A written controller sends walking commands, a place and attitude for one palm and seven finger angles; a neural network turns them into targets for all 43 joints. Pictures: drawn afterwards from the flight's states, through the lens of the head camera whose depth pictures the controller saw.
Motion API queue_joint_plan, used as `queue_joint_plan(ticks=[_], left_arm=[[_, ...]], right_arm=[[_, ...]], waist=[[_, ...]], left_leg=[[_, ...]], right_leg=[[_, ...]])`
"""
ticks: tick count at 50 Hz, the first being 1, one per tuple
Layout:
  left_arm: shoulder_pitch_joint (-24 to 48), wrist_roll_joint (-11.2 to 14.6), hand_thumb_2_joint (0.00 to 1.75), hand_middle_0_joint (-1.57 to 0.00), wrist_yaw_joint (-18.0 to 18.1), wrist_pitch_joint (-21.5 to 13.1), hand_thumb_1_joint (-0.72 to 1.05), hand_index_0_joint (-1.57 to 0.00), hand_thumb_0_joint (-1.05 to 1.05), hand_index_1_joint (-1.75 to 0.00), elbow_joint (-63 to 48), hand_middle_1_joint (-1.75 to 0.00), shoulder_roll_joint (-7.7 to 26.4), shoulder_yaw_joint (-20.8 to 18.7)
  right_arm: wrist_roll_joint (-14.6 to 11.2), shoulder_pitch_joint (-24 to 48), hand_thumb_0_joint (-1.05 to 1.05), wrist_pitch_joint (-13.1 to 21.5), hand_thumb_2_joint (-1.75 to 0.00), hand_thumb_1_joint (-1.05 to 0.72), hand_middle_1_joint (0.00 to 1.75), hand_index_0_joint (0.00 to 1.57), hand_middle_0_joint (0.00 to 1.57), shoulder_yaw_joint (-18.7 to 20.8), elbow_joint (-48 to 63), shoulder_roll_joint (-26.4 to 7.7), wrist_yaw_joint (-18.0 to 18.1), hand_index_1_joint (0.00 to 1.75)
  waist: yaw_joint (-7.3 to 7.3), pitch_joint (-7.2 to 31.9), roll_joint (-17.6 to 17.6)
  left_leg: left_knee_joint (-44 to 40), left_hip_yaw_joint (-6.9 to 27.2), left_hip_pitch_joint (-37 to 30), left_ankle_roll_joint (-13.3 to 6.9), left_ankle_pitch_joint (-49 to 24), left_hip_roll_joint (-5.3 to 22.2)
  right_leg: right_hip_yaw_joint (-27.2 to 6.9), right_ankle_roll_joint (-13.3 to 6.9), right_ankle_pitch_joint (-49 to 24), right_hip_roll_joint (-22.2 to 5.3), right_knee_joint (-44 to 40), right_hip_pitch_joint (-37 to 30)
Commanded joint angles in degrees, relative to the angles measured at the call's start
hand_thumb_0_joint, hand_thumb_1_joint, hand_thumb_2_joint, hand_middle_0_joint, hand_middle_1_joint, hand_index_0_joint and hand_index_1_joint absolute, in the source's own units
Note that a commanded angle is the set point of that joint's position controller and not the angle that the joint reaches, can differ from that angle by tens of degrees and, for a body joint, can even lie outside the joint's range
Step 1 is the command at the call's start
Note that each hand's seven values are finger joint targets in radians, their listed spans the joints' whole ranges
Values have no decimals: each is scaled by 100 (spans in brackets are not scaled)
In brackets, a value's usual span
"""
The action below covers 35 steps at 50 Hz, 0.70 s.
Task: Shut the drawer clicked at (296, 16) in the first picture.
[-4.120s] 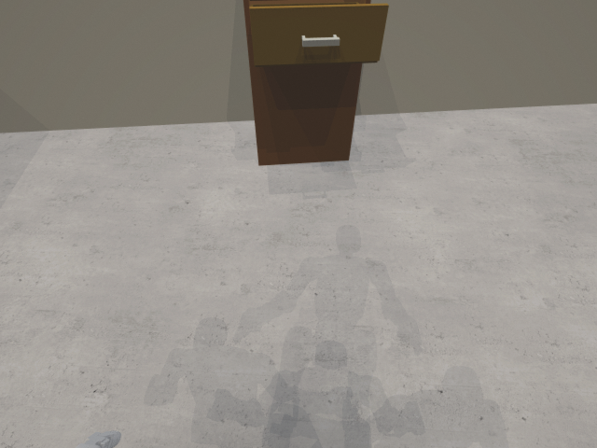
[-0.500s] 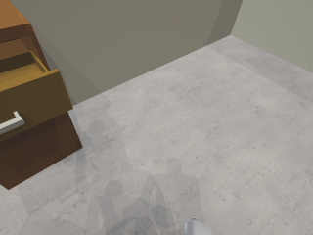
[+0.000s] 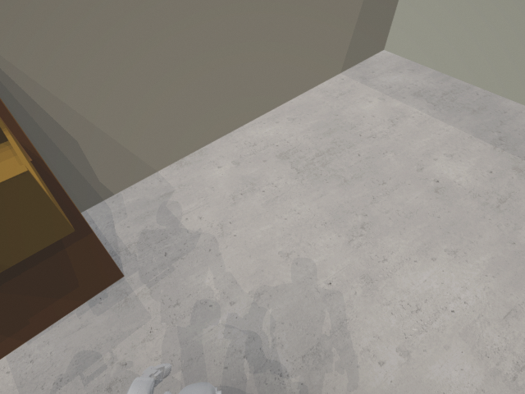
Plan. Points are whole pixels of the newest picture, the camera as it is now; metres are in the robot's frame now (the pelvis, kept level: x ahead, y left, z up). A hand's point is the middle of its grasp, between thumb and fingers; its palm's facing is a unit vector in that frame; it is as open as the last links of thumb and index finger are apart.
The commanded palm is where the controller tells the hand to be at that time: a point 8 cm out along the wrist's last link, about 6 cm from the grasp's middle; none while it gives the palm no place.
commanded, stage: turn to face it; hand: left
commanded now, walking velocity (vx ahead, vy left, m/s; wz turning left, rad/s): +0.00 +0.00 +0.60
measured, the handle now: out of the picture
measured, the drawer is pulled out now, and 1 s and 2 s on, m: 0.30 0.30 0.30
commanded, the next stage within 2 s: take the last steps up to it in 1.10 s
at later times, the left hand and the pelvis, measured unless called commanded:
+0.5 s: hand out of the picture +0.04 +0.27 -0.16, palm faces +0.31 -0.91 -0.29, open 7.4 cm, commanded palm none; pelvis +0.02 +0.03 +0.01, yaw +16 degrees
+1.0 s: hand out of the picture -0.05 +0.18 -0.15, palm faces +0.57 -0.78 -0.26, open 7.4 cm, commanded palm none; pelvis +0.02 -0.01 +0.00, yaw +35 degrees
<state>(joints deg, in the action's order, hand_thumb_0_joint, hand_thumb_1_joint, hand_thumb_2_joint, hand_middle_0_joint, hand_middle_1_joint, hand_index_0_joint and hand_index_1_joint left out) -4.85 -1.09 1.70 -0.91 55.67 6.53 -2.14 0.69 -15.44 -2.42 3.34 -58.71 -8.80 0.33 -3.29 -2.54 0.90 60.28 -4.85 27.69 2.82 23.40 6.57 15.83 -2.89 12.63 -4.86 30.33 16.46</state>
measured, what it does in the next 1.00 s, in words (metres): steps on the spot, turning left: left foot, then right foot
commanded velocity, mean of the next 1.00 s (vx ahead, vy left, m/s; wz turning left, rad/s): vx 0.00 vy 0.00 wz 0.52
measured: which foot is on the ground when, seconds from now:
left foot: up 0.00-0.14, down 0.16-0.64, up 0.66-1.00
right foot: down 0.00-0.16, up 0.18-0.62, down 0.64-1.00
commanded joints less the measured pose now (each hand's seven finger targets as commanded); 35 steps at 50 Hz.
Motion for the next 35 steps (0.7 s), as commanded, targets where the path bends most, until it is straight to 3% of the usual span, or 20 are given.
queue_joint_plan(ticks=[1,3,4,5,6,7,8,9,10,12,14,19,24,29,30,31,32,33,34,35], left_arm=[[-328,-71,90,-20,53,68,90,-20,0,-30,-360,-30,1200,-333],[-388,-77,90,-20,44,102,90,-20,0,-30,-417,-30,1316,-374],[-378,-82,90,-20,48,118,90,-20,0,-30,-430,-30,1328,-384],[-367,-53,90,-20,31,145,90,-20,0,-30,-494,-30,1366,-397],[-423,-2,90,-20,3,191,90,-20,0,-30,-557,-30,1326,-391],[-497,35,90,-20,-40,244,90,-20,0,-30,-693,-30,1099,-369],[-147,43,90,-20,-80,253,90,-20,0,-30,-1030,-30,840,-299],[185,-45,90,-20,-66,282,90,-20,0,-30,-1110,-30,977,-274],[136,-40,90,-20,-86,243,90,-20,0,-30,-1061,-30,915,-330],[-300,-26,90,-20,-132,218,90,-20,0,-30,-806,-30,1060,-376],[-486,4,90,-20,-137,227,90,-20,0,-30,-672,-30,1111,-368],[-314,43,90,-20,-80,257,90,-20,0,-30,-747,-30,1157,-331],[-182,64,90,-20,-55,248,90,-20,0,-30,-873,-30,1177,-299],[-698,110,90,-20,-9,191,90,-20,0,-30,-842,-30,1219,-280],[-988,109,90,-20,6,154,90,-20,0,-30,-801,-30,1263,-303],[-1197,59,90,-20,40,102,90,-20,0,-30,-784,-30,1546,-357],[-1212,-41,90,-20,72,56,90,-20,0,-30,-842,-30,2083,-446],[-1002,-10,90,-20,61,90,90,-20,0,-30,-985,-30,2138,-403],[-720,7,90,-20,93,99,90,-20,0,-30,-1033,-30,1926,-414],[-435,6,90,-20,70,89,90,-20,0,-30,-1075,-30,1730,-339]], right_arm=[[46,-157,0,5,-90,-90,30,20,20,71,435,-262,-107,30],[41,54,0,36,-90,-90,30,20,20,95,619,-357,-129,30],[40,18,0,48,-90,-90,30,20,20,106,684,-397,-138,30],[56,-131,0,61,-90,-90,30,20,20,128,706,-491,-141,30],[72,-293,0,84,-90,-90,30,20,20,170,685,-664,-148,30],[100,-447,0,125,-90,-90,30,20,20,275,751,-1127,-138,30],[144,-673,0,160,-90,-90,30,20,20,383,846,-1693,-89,30],[130,-746,0,188,-90,-90,30,20,20,392,742,-1746,-21,30],[108,-455,0,210,-90,-90,30,20,20,370,793,-1683,24,30],[82,240,0,264,-90,-90,30,20,20,253,1009,-1400,54,30],[46,334,0,300,-90,-90,30,20,20,232,1054,-1361,65,30],[46,61,0,236,-90,-90,30,20,20,288,945,-1488,43,30],[56,71,0,158,-90,-90,30,20,20,349,917,-1597,10,30],[49,507,0,74,-90,-90,30,20,20,389,1052,-1622,-32,30],[23,633,0,67,-90,-90,30,20,20,386,1113,-1587,-42,30],[-28,635,0,62,-90,-90,30,20,20,367,1157,-1331,-74,30],[-60,571,0,67,-90,-90,30,20,20,297,1317,-925,-102,30],[43,595,0,40,-90,-90,30,20,20,355,1323,-1195,-99,30],[54,730,0,-55,-90,-90,30,20,20,389,1277,-1179,-109,30],[70,713,0,-88,-90,-90,30,20,20,377,1155,-1169,-149,30]], waist=[[268,62,-900],[322,90,-912],[264,165,-844],[179,274,-678],[92,355,-165],[16,298,1199],[-217,159,2206],[-275,354,1630],[-102,571,1362],[212,650,869],[263,775,646],[95,713,414],[20,741,749],[286,749,817],[444,845,760],[543,888,24],[556,702,-1772],[515,594,-1450],[410,351,-1438],[267,-60,-1149]], left_leg=[[-726,-137,-343,3,58,54],[-1216,-225,-418,-21,57,3],[-1619,-201,-615,-46,-80,4],[-2108,-302,-928,-58,-466,-97],[-2758,-247,-1436,-105,-902,-124],[-3650,1228,-1691,-514,-1392,683],[-4471,3063,-1680,-1313,-2443,1932],[-4519,3287,-1642,-1491,-2202,1965],[-4358,3000,-1808,-1377,-2116,1675],[-4137,1970,-1887,-1114,-2394,1049],[-4056,1550,-2029,-1086,-3061,810],[-4048,1916,-2353,-1291,-3291,823],[-3940,2307,-2384,-1338,-3213,707],[-3636,2603,-1422,-1141,-3045,382],[-3385,2505,-1129,-952,-2740,203],[-2785,2182,-376,-606,-1806,-176],[-1425,924,824,-65,359,-1103],[-200,946,706,-74,950,-936],[474,1044,614,-92,761,-793],[911,973,669,-52,339,-643]], right_leg=[[-790,-358,-41,-1717,-1360,185],[-748,-326,-121,-1787,-1110,20],[-699,-253,-126,-1812,-847,1],[-506,-117,-18,-1689,-479,40],[-365,79,279,-1509,79,354],[-137,464,1189,-895,1180,1131],[-347,786,2652,-199,2630,2011],[-1134,700,2376,-217,3540,2103],[-1408,713,1889,-164,3959,2331],[-1510,774,1008,-207,3993,2124],[-1496,837,787,-172,3743,1866],[-1536,906,1050,-37,2881,1635],[-1564,868,1325,146,2100,1305],[-1476,708,830,426,463,-108],[-1451,683,312,353,-359,-664],[-1973,499,170,-248,-1203,-1447],[-3622,-172,-82,-1916,-1681,-1858],[-3624,-579,-103,-2435,-1670,-955],[-3442,-530,32,-2157,-1699,-447],[-2905,-416,-64,-1772,-1615,-158]])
